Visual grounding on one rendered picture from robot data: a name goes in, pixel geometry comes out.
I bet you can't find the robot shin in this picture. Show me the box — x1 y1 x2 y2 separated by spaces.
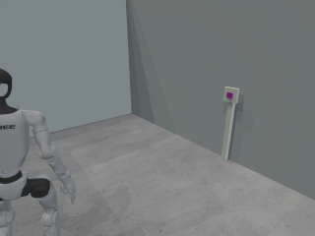
44 211 61 236
0 222 13 236

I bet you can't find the right robot upper arm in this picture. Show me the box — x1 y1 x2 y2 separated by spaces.
22 110 54 160

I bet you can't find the right robot forearm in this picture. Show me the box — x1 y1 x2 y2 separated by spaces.
47 145 72 184

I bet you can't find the left robot shin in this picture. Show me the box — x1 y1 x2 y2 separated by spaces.
0 222 13 236

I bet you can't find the right robot hand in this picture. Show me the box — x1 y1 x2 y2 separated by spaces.
60 178 76 204

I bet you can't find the button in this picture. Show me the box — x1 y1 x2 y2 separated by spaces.
226 92 233 98

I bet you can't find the panel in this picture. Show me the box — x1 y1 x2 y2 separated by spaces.
220 87 239 161

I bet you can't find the right robot shin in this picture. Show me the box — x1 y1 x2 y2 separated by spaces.
44 211 61 236

